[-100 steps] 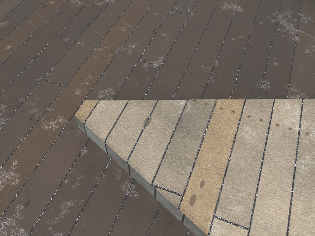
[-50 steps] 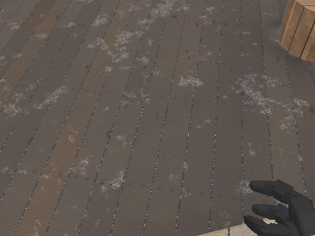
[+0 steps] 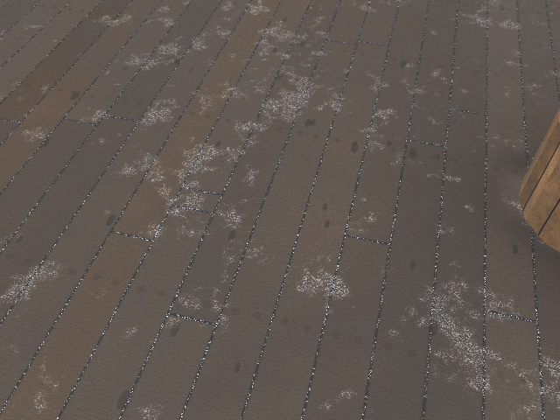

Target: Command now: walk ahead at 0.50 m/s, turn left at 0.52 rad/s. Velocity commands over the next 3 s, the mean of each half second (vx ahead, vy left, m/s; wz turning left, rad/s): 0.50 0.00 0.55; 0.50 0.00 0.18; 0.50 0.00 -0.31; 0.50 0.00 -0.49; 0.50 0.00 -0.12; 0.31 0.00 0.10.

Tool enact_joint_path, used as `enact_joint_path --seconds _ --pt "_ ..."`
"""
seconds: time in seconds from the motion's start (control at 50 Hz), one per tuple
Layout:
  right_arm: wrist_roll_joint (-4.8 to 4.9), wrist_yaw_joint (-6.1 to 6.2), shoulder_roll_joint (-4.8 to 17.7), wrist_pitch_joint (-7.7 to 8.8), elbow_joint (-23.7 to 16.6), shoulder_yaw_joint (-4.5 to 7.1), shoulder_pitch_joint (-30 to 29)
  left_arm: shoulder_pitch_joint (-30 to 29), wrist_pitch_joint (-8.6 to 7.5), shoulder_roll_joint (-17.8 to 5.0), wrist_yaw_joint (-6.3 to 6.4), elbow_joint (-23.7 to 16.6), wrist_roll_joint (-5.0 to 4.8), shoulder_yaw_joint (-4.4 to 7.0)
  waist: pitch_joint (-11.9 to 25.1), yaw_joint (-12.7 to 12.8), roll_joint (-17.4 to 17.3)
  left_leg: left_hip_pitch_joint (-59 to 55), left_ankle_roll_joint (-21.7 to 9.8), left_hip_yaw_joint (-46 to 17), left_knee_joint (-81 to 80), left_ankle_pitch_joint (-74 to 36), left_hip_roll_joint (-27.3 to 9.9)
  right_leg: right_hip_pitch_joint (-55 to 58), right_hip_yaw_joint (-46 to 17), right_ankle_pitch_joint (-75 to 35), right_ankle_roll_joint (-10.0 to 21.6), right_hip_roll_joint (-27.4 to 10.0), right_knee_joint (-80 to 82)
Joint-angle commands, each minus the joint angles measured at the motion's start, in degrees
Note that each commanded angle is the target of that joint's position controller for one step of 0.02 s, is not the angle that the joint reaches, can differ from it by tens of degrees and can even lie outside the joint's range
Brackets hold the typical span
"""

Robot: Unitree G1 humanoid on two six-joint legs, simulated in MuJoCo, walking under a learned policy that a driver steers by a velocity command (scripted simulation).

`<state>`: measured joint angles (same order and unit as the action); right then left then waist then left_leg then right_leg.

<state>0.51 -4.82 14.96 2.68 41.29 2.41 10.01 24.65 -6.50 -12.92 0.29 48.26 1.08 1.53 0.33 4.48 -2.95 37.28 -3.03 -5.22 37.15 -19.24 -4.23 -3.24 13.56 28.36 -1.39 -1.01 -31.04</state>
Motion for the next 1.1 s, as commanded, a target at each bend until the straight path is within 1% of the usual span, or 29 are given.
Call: enact_joint_path --seconds 0.02,0.06,0.1,0.12,0.14,0.16,0.18,0.2,0.22,0.24,0.26,0.28,0.32,0.36,0.46,0.54,0.56,0.58,0.6,0.62,0.64,0.72,0.84,0.96,1.0,1.04,1.06,1.08,1.1 --pt "1.91 -0.43 3.6 -0.57 -7.2 1.12 -10.5 -0.9 0.11 -11.3 1.0 -2.6 -3.05 3.62 -6.5 0.5 4.4 -2.4 -1.1 1.9 -5.2 -3.3 1.1 -7.3 -5.6 -15.4 6.4 -14.8 2.9" --pt "0.85 -0.91 1.2 -1.51 -7.1 0.46 -11.1 1.0 0.99 -9.0 1.14 -1.9 -3.3 3.35 -7.7 1.8 4.2 -1.9 -1.3 3.4 -8.1 0.1 0.8 -4.1 -6.0 -16.5 5.4 -15.6 -2.7" --pt "0.79 -0.51 2.7 -1.54 -5.0 1.62 -3.9 0.3 2.17 -10.2 0.99 -1.9 -2.82 3.85 -5.2 -2.0 2.9 -10.3 -3.1 5.6 -10.7 7.5 2.0 -4.1 -5.4 -28.9 4.9 -16.1 -13.2" --pt "-0.11 0.38 5.0 -1.46 -2.2 3.22 5.3 -0.6 2.25 -11.5 0.65 -1.8 -3.08 4.31 -0.2 -7.2 1.1 -23.5 -4.7 9.6 -13.0 6.1 5.5 -7.2 -2.5 -36.6 3.9 -13.3 -25.0" --pt "-0.71 1.74 9.3 -1.89 0.7 5.35 13.1 0.5 1.76 -11.0 0.46 -1.7 -2.56 4.45 5.0 -11.1 -3.4 -41.8 -7.9 7.3 -11.8 -2.2 4.0 -19.3 -1.2 -29.8 1.7 -8.9 -45.8" --pt "-0.51 2.04 14.7 -0.95 -0.1 5.39 14.4 7.7 0.18 -5.4 -0.63 -3.8 -0.04 2.62 11.5 -7.0 -13.8 -64.1 -15.6 -6.4 6.1 -25.1 -6.8 -45.6 -6.6 16.9 -0.4 -3.6 -69.8" --pt "1.08 1.75 14.4 -0.62 -1.4 5.34 19.8 5.8 -1.46 -9.3 -1.33 -6.5 -1.55 2.0 26.7 -11.2 -9.5 -68.5 -24.5 -23.0 1.1 -8.9 -14.3 -47.0 -16.7 15.9 -0.4 -2.6 -72.3" --pt "1.02 2.33 15.5 -0.98 0.6 5.84 22.9 -2.9 -2.46 -9.2 -1.06 -10.7 -4.64 2.04 24.4 -13.0 -7.4 -65.4 -24.8 -33.6 -12.6 22.0 -16.4 -54.5 -18.4 8.5 -0.3 -2.1 -70.4" --pt "0.22 3.41 12.8 -0.92 0.6 5.03 16.4 -7.8 -2.73 -7.8 0.12 -11.4 -4.86 1.69 18.0 -10.8 -2.0 -58.0 -20.4 -37.3 -18.6 39.9 -16.2 -59.2 -18.9 -0.8 1.1 -4.5 -64.8" --pt "-0.15 3.52 9.3 -0.16 -3.1 3.39 7.2 -9.0 -2.27 -10.6 1.11 -11.3 -3.75 2.22 11.1 -7.3 2.3 -45.1 -19.1 -35.4 -20.6 37.0 -15.8 -55.1 -19.8 -8.1 1.3 -5.9 -56.0" --pt "-0.47 3.72 8.3 0.32 -4.5 2.77 0.5 -7.1 -0.8 -10.7 1.74 -10.3 -1.83 2.75 4.8 -2.5 3.1 -30.7 -18.4 -30.2 -21.3 25.2 -13.2 -47.2 -20.8 -11.3 -0.8 -7.2 -48.2" --pt "-0.42 3.7 7.6 0.4 -5.3 2.82 -2.4 -5.5 0.13 -10.6 1.83 -9.5 -0.22 3.19 2.6 -0.6 3.0 -23.2 -17.4 -25.6 -21.5 21.0 -10.6 -41.4 -21.1 -11.1 -2.1 -8.2 -41.3" --pt "-0.87 4.49 8.1 0.82 -5.2 3.07 -3.4 -7.2 0.61 -9.2 1.72 -10.0 0.78 3.08 1.1 -0.4 1.5 -14.0 -15.5 -15.7 -21.5 11.4 -5.2 -33.4 -18.3 -15.4 -3.8 -7.4 -29.4" --pt "-0.03 5.44 9.0 0.82 -4.1 3.65 -1.1 -11.8 0.11 -6.6 0.95 -11.1 0.6 2.02 1.9 -2.7 0.3 -10.8 -13.1 -9.5 -20.4 9.5 -0.8 -25.9 -16.4 -25.0 -3.8 -4.9 -16.2" --pt "1.3 5.86 7.7 -0.31 -0.7 3.7 7.2 -19.8 -0.13 -7.7 -0.3 -13.4 -1.17 2.53 2.2 -7.0 -0.8 -20.7 -10.2 -15.0 -16.6 25.5 -2.2 -24.2 -17.2 -29.7 -1.4 -0.8 -2.4" --pt "0.41 5.21 5.5 -0.45 -0.8 2.97 7.7 -13.2 -0.97 -10.0 -0.48 -12.6 -0.51 4.11 4.1 -2.6 -2.2 -22.6 -6.1 -15.7 -6.5 23.4 0.0 -11.0 -16.5 -24.2 3.8 -1.0 2.1" --pt "-0.33 4.94 2.8 -0.01 -1.6 2.03 8.7 -5.9 -1.16 -13.2 -0.25 -11.9 0.03 5.03 9.5 -0.2 4.5 -16.0 -3.5 -10.8 8.3 28.7 4.3 1.8 -24.5 -25.3 7.6 -8.9 1.8" --pt "1.54 5.05 1.0 0.84 -1.8 1.28 15.2 1.7 -0.53 -17.8 -0.54 -8.8 0.19 6.57 16.4 -0.9 23.2 1.1 0.6 -3.1 28.4 47.1 11.7 17.6 -50.2 -10.9 17.7 -20.4 9.0" --pt "1.5 5.11 5.6 1.08 -1.3 2.01 12.9 2.7 -0.38 -13.6 -0.85 -8.9 -1.3 5.68 13.4 0.7 17.8 9.9 1.1 -5.3 35.8 51.7 8.9 18.0 -59.5 4.2 17.7 -21.9 13.6" --pt "1.33 5.14 8.1 0.95 -2.4 2.7 6.2 -0.3 -0.16 -11.0 -0.62 -9.5 -1.19 4.81 6.3 1.8 11.4 12.7 0.7 -5.4 38.1 46.6 6.7 12.3 -52.9 5.2 15.4 -20.0 14.3" --pt "0.53 5.21 7.3 0.66 -3.5 2.5 2.1 -3.8 0.36 -10.1 -0.51 -10.1 -0.4 4.28 2.7 0.7 6.6 11.4 0.6 -2.6 36.5 42.6 4.5 5.9 -45.6 -0.3 14.0 -17.3 14.9" --pt "-0.03 4.79 4.0 0.39 -3.1 2.27 3.2 -8.2 0.36 -8.0 -0.61 -9.3 -0.72 3.42 0.7 -3.8 8.9 1.9 1.4 0.5 24.1 36.2 0.4 -5.9 -32.4 -15.9 13.1 -11.6 19.3" --pt "-0.09 4.24 1.7 1.26 -4.4 0.9 -5.6 -5.6 0.91 -11.4 -0.24 -5.9 -2.03 4.39 0.2 -1.6 7.6 -1.9 3.0 3.1 3.0 22.2 0.3 -5.7 -22.8 -26.2 12.8 -10.7 21.3" --pt "0.66 3.0 2.9 2.0 -6.7 1.04 -12.8 -1.6 1.95 -12.4 -0.51 -2.3 -2.77 4.59 -2.4 0.5 8.3 -5.0 1.6 4.5 -6.4 21.8 2.0 -1.0 -22.1 -27.4 11.8 -12.8 18.7" --pt "0.65 2.84 4.0 2.35 -6.6 1.47 -11.1 -2.4 2.45 -13.3 -0.33 -1.6 -3.01 4.83 -1.7 -1.6 8.8 -9.4 -0.1 5.6 -9.1 24.3 3.0 0.5 -21.9 -32.6 10.7 -13.5 15.5" --pt "-0.19 3.49 7.7 2.46 -3.0 3.48 0.5 -3.1 2.6 -11.9 -0.12 -1.4 -3.06 4.11 5.1 -7.5 7.3 -28.8 -3.0 6.1 -11.6 23.6 4.0 -3.8 -18.1 -45.2 8.1 -9.3 1.9" --pt "-1.07 4.18 12.4 2.41 -1.3 4.86 12.0 -4.5 2.32 -8.6 -0.05 -3.2 -1.73 2.61 13.8 -12.4 0.6 -46.0 -7.2 -6.8 -10.6 23.0 -7.8 -15.2 -15.2 -32.1 5.5 -5.5 -16.2" --pt "-1.08 4.07 15.7 1.95 -0.3 5.4 14.0 1.4 1.31 -3.6 -0.04 -4.2 -2.08 1.09 18.8 -9.6 -13.8 -59.8 -14.9 -30.4 -16.6 34.6 -19.2 -36.0 -14.8 2.3 2.7 3.0 -33.7" --pt "-0.32 4.06 10.5 1.9 -0.2 4.13 14.1 -1.2 0.73 -9.8 -0.13 -3.3 -3.24 2.63 15.8 -11.5 -8.0 -56.7 -14.0 -32.0 -19.1 41.9 -18.4 -41.9 -20.9 3.8 2.9 0.5 -40.7"
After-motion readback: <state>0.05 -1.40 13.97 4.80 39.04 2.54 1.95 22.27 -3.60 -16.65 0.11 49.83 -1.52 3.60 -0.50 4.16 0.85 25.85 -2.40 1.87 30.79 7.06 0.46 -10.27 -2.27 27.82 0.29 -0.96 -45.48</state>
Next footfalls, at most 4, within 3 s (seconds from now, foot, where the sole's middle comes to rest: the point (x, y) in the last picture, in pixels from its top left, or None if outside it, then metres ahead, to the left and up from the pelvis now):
0.14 left None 0.24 0.13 -0.86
0.54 right None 0.52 -0.03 -0.86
1.04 left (201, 361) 0.67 0.29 -0.86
1.60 right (273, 259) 1.02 0.13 -0.86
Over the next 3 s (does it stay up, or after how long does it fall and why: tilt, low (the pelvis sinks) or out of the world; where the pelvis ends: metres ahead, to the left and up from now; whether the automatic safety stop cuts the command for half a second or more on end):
stays up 1.55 0.15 -0.09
